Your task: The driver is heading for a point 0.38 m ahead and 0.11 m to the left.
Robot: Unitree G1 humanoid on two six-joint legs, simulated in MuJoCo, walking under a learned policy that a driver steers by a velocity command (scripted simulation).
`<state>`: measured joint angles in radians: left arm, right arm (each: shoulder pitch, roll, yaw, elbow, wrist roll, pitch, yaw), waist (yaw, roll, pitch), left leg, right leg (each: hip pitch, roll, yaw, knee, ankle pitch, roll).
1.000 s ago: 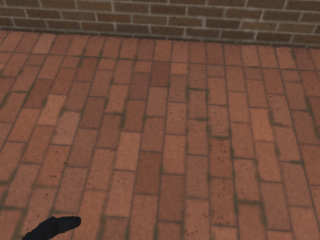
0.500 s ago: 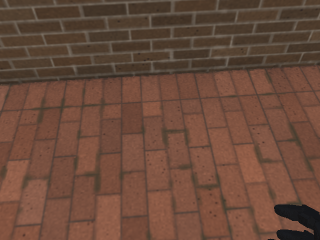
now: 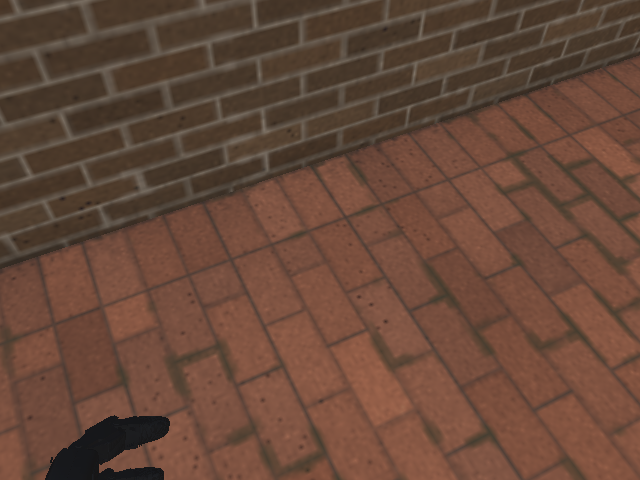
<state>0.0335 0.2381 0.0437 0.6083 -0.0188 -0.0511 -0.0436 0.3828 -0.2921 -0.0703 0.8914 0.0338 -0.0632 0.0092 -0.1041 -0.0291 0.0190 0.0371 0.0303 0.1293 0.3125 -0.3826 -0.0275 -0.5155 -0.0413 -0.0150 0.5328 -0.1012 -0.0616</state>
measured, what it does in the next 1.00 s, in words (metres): walks ahead: right foot, then left foot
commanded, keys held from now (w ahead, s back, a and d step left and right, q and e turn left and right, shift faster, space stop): w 0.16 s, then w+q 0.20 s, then no key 0.64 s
